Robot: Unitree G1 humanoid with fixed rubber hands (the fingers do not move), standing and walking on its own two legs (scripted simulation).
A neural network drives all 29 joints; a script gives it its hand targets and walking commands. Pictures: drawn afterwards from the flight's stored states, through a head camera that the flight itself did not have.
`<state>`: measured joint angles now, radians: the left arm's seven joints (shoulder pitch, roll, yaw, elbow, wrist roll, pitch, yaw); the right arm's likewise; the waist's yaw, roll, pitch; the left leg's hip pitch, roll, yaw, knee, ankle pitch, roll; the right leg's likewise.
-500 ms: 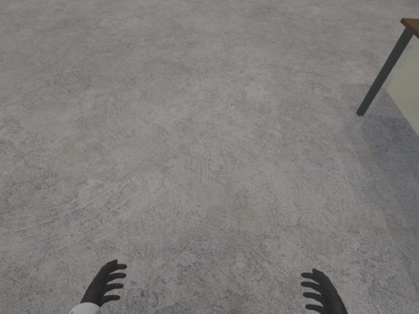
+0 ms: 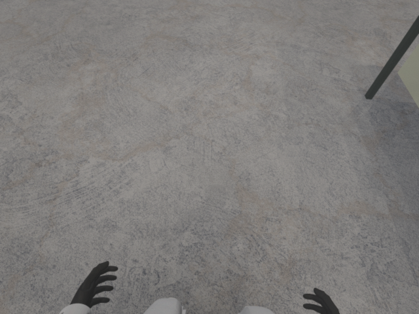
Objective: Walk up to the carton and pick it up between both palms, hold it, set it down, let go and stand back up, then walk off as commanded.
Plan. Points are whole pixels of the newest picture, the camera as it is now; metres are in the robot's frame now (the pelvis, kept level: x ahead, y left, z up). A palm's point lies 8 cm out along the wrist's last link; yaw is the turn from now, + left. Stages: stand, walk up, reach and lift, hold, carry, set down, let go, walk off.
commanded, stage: stand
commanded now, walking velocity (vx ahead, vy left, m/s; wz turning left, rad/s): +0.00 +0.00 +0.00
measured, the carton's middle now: out of the picture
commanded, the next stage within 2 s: walk up in 0.72 s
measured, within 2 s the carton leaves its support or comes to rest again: neither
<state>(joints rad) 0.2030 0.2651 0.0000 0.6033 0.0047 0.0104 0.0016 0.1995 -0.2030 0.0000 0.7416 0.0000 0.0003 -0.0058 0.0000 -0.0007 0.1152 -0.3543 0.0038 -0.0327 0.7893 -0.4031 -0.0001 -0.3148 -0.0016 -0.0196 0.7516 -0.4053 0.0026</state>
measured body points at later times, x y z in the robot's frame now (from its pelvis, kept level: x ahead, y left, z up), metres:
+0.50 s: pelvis +0.00 +0.00 +0.00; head +0.02 +0.01 +0.45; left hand +0.15 +0.25 -0.10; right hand +0.12 -0.24 -0.12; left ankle +0.01 +0.12 -0.71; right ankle +0.00 -0.13 -0.71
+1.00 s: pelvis +0.00 +0.00 +0.00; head +0.01 +0.00 +0.45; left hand +0.14 +0.25 -0.11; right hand +0.11 -0.25 -0.12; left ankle +0.01 +0.12 -0.71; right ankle +0.00 -0.12 -0.70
